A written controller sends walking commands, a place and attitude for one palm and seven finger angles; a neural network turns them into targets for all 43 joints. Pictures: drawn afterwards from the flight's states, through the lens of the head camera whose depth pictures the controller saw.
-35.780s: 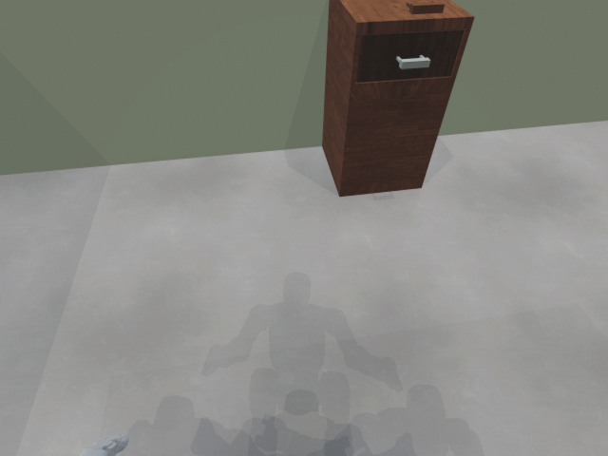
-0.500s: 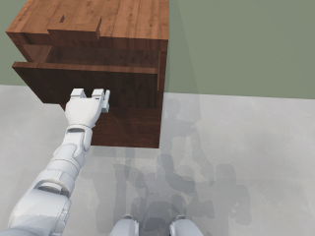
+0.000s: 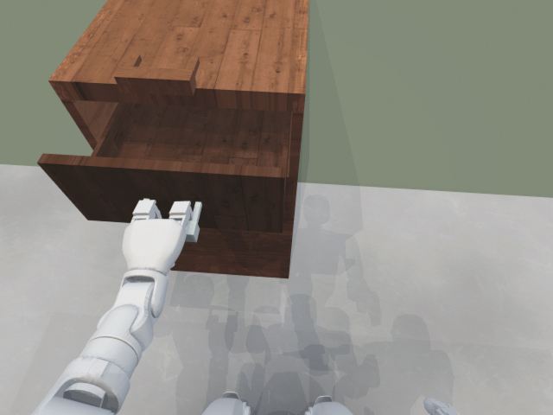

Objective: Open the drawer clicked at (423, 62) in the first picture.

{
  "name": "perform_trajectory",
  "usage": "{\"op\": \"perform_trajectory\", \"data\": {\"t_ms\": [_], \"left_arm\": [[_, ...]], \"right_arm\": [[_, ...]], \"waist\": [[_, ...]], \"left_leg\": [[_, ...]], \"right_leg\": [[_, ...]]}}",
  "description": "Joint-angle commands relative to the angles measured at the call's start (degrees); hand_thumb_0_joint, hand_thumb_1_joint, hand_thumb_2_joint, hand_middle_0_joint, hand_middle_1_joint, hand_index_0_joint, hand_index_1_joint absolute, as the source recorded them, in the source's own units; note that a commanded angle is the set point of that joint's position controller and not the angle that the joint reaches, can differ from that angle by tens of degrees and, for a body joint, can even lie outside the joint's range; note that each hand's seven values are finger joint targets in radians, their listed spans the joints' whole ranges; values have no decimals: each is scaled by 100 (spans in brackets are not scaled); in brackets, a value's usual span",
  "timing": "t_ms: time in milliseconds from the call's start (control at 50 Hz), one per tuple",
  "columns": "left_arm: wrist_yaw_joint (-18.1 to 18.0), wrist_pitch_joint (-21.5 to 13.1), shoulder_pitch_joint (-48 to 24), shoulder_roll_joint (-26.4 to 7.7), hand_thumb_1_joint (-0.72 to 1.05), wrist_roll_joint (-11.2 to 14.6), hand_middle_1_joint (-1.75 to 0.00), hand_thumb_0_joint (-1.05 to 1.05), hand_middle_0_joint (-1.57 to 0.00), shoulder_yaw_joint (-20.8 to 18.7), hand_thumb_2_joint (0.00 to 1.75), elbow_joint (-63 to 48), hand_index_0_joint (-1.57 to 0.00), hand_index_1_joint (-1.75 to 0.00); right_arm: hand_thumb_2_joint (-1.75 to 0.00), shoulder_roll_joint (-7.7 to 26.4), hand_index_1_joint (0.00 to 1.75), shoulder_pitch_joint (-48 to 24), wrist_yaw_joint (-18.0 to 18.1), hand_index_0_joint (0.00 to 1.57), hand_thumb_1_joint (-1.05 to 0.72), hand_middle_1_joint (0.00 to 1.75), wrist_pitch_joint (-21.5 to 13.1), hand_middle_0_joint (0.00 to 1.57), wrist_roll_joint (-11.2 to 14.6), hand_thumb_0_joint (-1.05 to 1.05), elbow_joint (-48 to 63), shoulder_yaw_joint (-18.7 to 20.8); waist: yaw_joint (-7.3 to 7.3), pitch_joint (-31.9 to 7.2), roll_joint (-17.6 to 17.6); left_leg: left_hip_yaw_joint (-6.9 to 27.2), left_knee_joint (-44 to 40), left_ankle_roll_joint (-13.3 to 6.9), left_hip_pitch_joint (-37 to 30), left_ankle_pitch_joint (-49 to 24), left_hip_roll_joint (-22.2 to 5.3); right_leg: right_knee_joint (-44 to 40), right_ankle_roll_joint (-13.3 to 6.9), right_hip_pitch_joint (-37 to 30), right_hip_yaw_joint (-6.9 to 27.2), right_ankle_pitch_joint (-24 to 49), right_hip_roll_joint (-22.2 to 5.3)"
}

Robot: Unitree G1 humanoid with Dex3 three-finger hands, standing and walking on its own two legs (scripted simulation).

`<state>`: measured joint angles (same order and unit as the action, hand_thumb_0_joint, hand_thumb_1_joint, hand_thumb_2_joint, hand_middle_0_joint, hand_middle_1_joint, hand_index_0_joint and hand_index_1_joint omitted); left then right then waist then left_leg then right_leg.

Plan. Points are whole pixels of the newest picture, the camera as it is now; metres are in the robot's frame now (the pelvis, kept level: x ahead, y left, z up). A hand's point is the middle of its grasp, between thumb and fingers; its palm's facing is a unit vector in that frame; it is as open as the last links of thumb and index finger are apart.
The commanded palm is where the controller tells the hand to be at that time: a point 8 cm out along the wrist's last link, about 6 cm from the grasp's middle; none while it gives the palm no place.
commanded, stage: pull the drawer open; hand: left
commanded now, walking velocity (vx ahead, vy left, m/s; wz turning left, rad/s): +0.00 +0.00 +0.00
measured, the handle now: (168, 217) +0.43 +0.20 -0.02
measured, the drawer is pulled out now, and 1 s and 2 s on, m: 0.15 0.29 0.29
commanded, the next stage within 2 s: open the thumb to release the handle in 1.38 s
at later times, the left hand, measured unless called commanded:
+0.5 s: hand (156, 293) +0.30 +0.20 -0.04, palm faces -0.01 -0.05 -1.00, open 6.0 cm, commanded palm +0.27 +0.20 +0.00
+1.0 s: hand (143, 343) +0.23 +0.20 -0.04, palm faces +0.01 -0.06 -1.00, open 5.9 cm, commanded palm +0.20 +0.20 +0.00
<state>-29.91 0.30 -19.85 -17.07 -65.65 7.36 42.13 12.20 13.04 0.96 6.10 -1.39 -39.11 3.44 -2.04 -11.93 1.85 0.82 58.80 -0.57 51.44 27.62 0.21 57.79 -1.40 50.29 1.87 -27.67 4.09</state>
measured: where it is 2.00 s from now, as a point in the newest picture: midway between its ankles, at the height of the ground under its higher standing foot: outside the picture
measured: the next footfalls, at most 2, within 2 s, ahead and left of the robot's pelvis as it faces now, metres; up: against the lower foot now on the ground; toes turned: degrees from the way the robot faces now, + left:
none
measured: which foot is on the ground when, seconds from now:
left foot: down 0.00-1.00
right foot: down 0.00-1.00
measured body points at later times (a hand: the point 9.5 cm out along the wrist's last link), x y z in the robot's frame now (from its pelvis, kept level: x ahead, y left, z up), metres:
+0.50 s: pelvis -0.01 +0.00 +0.00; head +0.06 -0.01 +0.45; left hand +0.30 +0.20 +0.01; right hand +0.13 -0.25 -0.12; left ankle +0.00 +0.11 -0.67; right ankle -0.01 -0.11 -0.67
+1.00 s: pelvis -0.01 -0.01 -0.01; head +0.04 -0.02 +0.44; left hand +0.22 +0.20 +0.01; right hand +0.18 -0.24 -0.11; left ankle +0.00 +0.11 -0.67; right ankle -0.01 -0.11 -0.67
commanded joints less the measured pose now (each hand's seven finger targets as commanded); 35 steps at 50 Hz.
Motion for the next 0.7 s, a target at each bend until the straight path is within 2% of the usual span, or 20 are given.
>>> {"op": "perform_trajectory", "data": {"t_ms": [0, 60, 100, 160, 200, 260, 280, 300, 340, 360, 380, 400, 420, 480, 520, 560, 580, 600, 620, 680], "left_arm": [[-103, 63, -658, -732, 90, 87, -135, 0, -40, -288, 90, -928, -40, -135], [-127, 79, -413, -558, 90, 60, -135, 0, -40, -146, 90, -1121, -40, -135], [-124, 119, -287, -680, 90, 99, -135, 0, -40, -273, 90, -1165, -40, -135], [-154, 114, -274, -609, 90, 45, -135, 0, -40, -171, 90, -1300, -40, -135], [-161, 130, -46, -598, 90, 76, -135, 0, -40, -194, 90, -1504, -40, -135], [-206, 164, 445, -503, 90, 83, -135, 0, -40, -152, 90, -1699, -40, -135], [-192, 180, 454, -415, 90, 120, -135, 0, -40, -69, 90, -1777, -40, -135], [-188, 183, 546, -506, 90, 138, -135, 0, -40, -188, 90, -1812, -40, -135], [-206, 193, 731, -470, 90, 134, -135, 0, -40, -136, 90, -1904, -40, -135], [-219, 174, 551, -489, 90, 95, -135, 0, -40, -96, 90, -2041, -40, -135], [-221, 203, 776, -501, 90, 110, -135, 0, -40, -158, 90, -1921, -40, -135], [-215, 206, 722, -559, 90, 119, -135, 0, -40, -199, 90, -1994, -40, -135], [-246, 168, 731, -682, 90, 59, -135, 0, -40, -285, 90, -2130, -40, -135], [-266, 169, 1105, -553, 90, 76, -135, 0, -40, -206, 90, -2256, -40, -135], [-290, 150, 1380, -527, 90, 85, -135, 0, -40, -194, 90, -2531, -40, -135], [-318, 157, 1694, -533, 90, 105, -135, 0, -40, -230, 90, -2645, -40, -135], [-315, 170, 1850, -434, 90, 124, -135, 0, -40, -162, 90, -2686, -40, -135], [-323, 171, 1972, -480, 90, 139, -135, 0, -40, -235, 90, -2807, -40, -135], [-348, 150, 1974, -414, 90, 115, -135, 0, -40, -118, 90, -2995, -40, -135], [-376, 161, 2321, -445, 90, 151, -135, 0, -40, -208, 90, -3036, -40, -135]], "right_arm": [[-90, 787, 30, 152, 48, 20, -90, 30, -183, 20, -10, 0, 625, 244], [-90, 746, 30, 31, 47, 20, -90, 30, -211, 20, -10, 0, 681, 228], [-90, 770, 30, 8, 41, 20, -90, 30, -228, 20, -2, 0, 683, 231], [-90, 753, 30, -82, 66, 20, -90, 30, -249, 20, -9, 0, 710, 199], [-90, 764, 30, -109, 46, 20, -90, 30, -275, 20, -6, 0, 747, 214], [-90, 737, 30, -217, 26, 20, -90, 30, -283, 20, -12, 0, 808, 189], [-90, 745, 30, -206, 18, 20, -90, 30, -295, 20, -4, 0, 804, 203], [-90, 755, 30, -227, 22, 20, -90, 30, -305, 20, -3, 0, 809, 211], [-90, 742, 30, -289, 28, 20, -90, 30, -322, 20, -4, 0, 852, 178], [-90, 731, 30, -363, 34, 20, -90, 30, -335, 20, -15, 0, 832, 155], [-90, 737, 30, -340, 42, 20, -90, 30, -345, 20, -3, 0, 834, 169], [-90, 768, 30, -375, 50, 20, -90, 30, -351, 20, -12, 0, 830, 156], [-90, 746, 30, -409, 62, 20, -90, 30, -353, 20, -33, 0, 843, 140], [-90, 717, 30, -454, 49, 20, -90, 30, -382, 20, -27, 0, 865, 145], [-90, 709, 30, -551, 29, 20, -90, 30, -398, 20, -45, 0, 922, 121], [-90, 696, 30, -617, 18, 20, -90, 30, -403, 20, -45, 0, 955, 107], [-90, 691, 30, -608, 1, 20, -90, 30, -414, 20, -36, 0, 962, 133], [-90, 715, 30, -636, -7, 20, -90, 30, -419, 20, -41, 0, 982, 132], [-90, 699, 30, -696, -18, 20, -90, 30, -425, 20, -59, 0, 1022, 104], [-90, 685, 30, -751, -24, 20, -90, 30, -452, 20, -53, 0, 1036, 112]], "waist": [[74, -1697, -217], [89, -1679, -200], [110, -1557, -129], [91, -1528, -293], [152, -1594, -92], [208, -1620, -211], [156, -1554, -237], [156, -1525, -331], [200, -1409, -267], [148, -1429, -313], [174, -1238, -377], [159, -1241, -315], [218, -1389, -338], [235, -1316, -252], [301, -1477, -158], [334, -1440, -210], [295, -1315, -232], [323, -1381, -249], [308, -1406, -202], [297, -1120, -338]], "left_leg": [[-133, -533, -143, -1414, -2110, 149], [-155, -538, -132, -1515, -2082, 134], [-134, -557, -125, -1497, -2053, 142], [-137, -564, -122, -1434, -1879, 137], [-114, -582, -109, -1566, -1999, 139], [-149, -571, -102, -1607, -2075, 142], [-131, -572, -109, -1590, -2004, 147], [-99, -581, -107, -1564, -1982, 139], [-128, -616, -107, -1520, -1817, 157], [-127, -596, -110, -1511, -1760, 146], [-119, -622, -112, -1453, -1655, 163], [-109, -635, -114, -1453, -1659, 154], [-131, -606, -108, -1468, -1682, 151], [-130, -591, -103, -1494, -1659, 180], [-155, -588, -91, -1584, -1790, 175], [-145, -579, -81, -1555, -1804, 188], [-127, -579, -79, -1584, -1780, 184], [-95, -593, -74, -1619, -1866, 170], [-134, -555, -75, -1628, -1854, 172], [-110, -568, -81, -1516, -1615, 187]], "right_leg": [[-751, -149, -1094, -106, 2355, 22], [-760, -132, -1007, -118, 2261, 20], [-773, -161, -1022, -119, 2252, 28], [-770, -128, -947, -115, 2067, 9], [-750, -170, -998, -124, 2143, 22], [-746, -152, -1057, -123, 2231, 19], [-774, -152, -1085, -105, 2239, 19], [-776, -157, -1110, -110, 2212, 23], [-795, -155, -1085, -112, 2070, 14], [-793, -132, -1009, -104, 2018, -4], [-831, -147, -1019, -104, 1924, 5], [-843, -156, -1024, -86, 1942, 6], [-784, -134, -1016, -73, 1925, -13], [-795, -159, -1058, -32, 1988, -3], [-759, -152, -1105, -32, 2072, -15], [-740, -158, -1136, -13, 2121, -5], [-762, -168, -1123, -9, 2127, 6], [-741, -181, -1151, -17, 2158, 15], [-723, -154, -1086, -15, 2138, -13], [-765, -160, -1067, -17, 1982, -9]]}}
